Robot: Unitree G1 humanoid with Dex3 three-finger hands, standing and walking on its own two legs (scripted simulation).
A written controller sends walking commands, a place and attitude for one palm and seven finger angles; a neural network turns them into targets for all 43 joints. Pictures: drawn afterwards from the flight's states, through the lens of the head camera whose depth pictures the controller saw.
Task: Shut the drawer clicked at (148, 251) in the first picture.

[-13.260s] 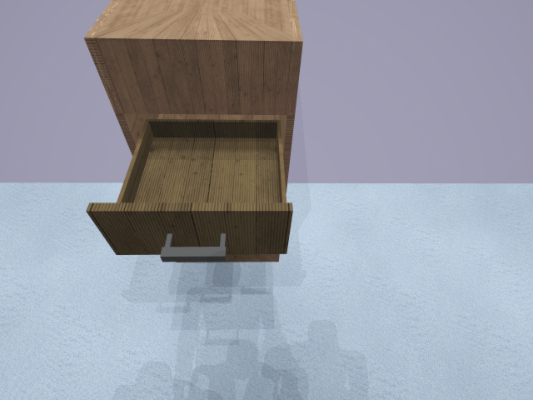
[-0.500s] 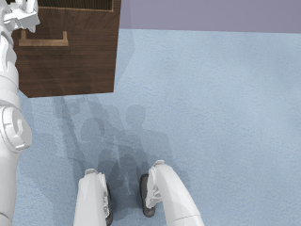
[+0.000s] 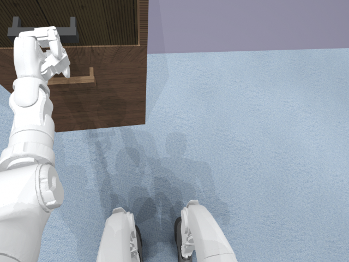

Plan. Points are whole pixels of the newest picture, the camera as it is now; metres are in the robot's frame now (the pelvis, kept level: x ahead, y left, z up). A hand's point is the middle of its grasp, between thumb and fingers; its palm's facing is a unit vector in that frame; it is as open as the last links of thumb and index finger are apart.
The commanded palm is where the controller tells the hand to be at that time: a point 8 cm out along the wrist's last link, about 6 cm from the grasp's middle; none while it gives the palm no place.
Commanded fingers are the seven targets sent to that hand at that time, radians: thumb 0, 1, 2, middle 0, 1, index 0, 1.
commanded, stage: draw the hand back to the body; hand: left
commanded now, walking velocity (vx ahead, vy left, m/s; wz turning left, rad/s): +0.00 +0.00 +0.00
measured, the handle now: (45, 28) +0.62 +0.23 +0.03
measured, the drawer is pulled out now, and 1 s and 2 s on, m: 0.00 0.00 0.00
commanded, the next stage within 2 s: step back with the hand held close in 1.42 s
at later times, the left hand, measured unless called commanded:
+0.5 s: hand (16, 89) +0.41 +0.21 +0.13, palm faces +0.06 -1.00 -0.05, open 3.3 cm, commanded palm +0.37 +0.25 +0.14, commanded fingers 0.00 0.90 0.90 -1.40 -1.60 -1.40 -1.60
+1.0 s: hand out of the picture +0.29 +0.23 +0.24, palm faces +0.34 -0.88 -0.33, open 3.2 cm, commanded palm +0.24 +0.27 +0.26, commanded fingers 0.00 0.90 0.90 -1.40 -1.60 -1.40 -1.60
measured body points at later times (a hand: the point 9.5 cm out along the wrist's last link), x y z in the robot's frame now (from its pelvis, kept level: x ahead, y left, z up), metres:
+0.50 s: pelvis +0.05 +0.00 +0.08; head +0.14 +0.01 +0.52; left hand +0.40 +0.26 +0.14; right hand +0.18 -0.25 -0.03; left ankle +0.03 +0.08 -0.61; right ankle +0.04 -0.13 -0.61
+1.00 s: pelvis +0.06 -0.01 +0.13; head +0.06 -0.03 +0.58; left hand +0.27 +0.27 +0.26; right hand +0.27 -0.21 +0.05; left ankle +0.03 +0.08 -0.61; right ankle +0.04 -0.13 -0.61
